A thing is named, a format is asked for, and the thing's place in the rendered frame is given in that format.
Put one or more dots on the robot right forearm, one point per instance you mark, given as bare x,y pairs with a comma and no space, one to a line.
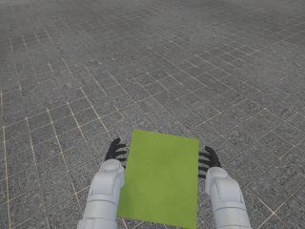
228,204

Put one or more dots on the robot left hand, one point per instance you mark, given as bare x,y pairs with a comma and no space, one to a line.
112,154

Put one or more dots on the robot left forearm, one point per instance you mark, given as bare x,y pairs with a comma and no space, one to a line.
103,198

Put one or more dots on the carton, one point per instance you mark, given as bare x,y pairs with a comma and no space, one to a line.
161,180

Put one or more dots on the robot right hand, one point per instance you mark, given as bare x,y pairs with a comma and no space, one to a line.
214,161

